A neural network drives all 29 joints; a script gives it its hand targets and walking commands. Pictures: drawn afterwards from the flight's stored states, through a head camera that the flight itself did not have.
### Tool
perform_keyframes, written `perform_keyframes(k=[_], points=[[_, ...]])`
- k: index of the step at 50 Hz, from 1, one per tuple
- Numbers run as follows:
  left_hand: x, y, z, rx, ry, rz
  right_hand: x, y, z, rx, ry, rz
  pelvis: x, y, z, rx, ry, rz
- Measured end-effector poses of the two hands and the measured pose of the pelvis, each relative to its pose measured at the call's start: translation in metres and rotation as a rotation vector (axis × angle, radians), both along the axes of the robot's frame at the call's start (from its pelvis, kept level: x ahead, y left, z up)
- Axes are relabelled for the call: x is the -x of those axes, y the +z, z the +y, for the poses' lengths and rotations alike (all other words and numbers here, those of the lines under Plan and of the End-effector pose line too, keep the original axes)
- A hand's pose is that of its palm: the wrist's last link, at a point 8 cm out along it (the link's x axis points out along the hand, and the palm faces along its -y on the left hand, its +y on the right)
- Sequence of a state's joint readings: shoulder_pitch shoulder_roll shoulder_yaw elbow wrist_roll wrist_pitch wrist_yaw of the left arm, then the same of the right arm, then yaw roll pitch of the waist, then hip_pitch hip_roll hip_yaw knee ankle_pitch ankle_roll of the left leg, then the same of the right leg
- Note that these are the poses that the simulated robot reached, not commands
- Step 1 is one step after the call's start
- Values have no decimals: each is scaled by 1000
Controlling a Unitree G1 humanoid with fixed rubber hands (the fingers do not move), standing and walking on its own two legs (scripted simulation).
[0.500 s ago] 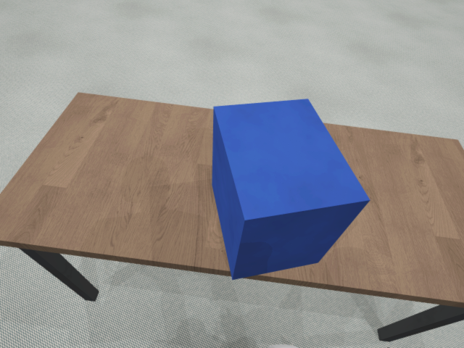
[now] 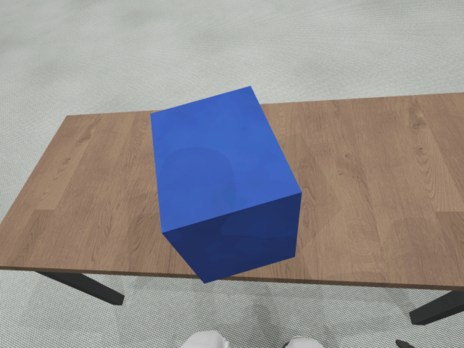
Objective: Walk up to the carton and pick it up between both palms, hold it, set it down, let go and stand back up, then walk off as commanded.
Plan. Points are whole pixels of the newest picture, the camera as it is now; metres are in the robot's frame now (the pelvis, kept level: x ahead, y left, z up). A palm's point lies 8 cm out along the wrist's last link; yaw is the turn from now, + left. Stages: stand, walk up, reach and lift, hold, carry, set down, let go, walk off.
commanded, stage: walk up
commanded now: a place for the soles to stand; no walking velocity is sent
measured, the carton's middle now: (226, 189) +0.40 +0.05 +0.00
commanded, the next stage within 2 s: none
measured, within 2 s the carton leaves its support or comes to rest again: neither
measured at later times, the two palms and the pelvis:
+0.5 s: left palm out of the picture +0.05 +0.42 -0.12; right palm out of the picture +0.07 -0.19 -0.09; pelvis +0.00 +0.12 +0.00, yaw +1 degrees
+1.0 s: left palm out of the picture +0.10 +0.42 -0.12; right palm out of the picture +0.12 -0.19 -0.08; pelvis +0.04 +0.12 +0.00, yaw +1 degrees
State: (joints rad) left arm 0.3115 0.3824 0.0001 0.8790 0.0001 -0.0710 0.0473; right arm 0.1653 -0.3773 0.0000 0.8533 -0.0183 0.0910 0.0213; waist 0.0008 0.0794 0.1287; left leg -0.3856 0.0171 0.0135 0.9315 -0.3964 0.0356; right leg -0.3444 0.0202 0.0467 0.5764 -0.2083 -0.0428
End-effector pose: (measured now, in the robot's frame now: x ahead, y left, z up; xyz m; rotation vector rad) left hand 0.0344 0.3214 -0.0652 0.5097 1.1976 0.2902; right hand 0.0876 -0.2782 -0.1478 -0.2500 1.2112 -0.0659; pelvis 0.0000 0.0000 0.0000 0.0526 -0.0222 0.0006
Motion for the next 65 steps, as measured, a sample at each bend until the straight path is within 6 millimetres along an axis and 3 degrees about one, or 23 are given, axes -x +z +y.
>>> perform_keyframes(k=[10,19,23,27,35,45,55,60,65], points=[[2,-11,25,24,-1,-13,8,4,20,34,-4,16,5,-3,26,34,1,-6],[-5,-47,78,107,14,-54,12,20,70,117,20,-24,12,-14,87,87,23,-23],[-15,-55,95,161,9,-71,20,44,85,175,-1,-28,8,-6,111,115,14,-53],[-22,-61,104,211,10,-51,13,70,93,241,0,-39,1,4,126,136,15,-43],[-24,-68,115,259,17,18,2,88,106,296,-1,-34,-13,11,143,154,12,-14],[-46,-61,112,235,18,-8,-14,76,101,269,-2,-52,-31,8,136,120,16,-41],[-85,-54,73,174,-6,-32,-43,43,64,192,12,-43,-53,-5,90,55,13,-3],[-81,-45,56,139,-16,-15,-60,34,49,147,13,-63,-52,-5,70,36,5,7],[-83,-35,48,112,-22,-47,-54,29,42,122,12,-55,-45,-3,59,19,8,0]])
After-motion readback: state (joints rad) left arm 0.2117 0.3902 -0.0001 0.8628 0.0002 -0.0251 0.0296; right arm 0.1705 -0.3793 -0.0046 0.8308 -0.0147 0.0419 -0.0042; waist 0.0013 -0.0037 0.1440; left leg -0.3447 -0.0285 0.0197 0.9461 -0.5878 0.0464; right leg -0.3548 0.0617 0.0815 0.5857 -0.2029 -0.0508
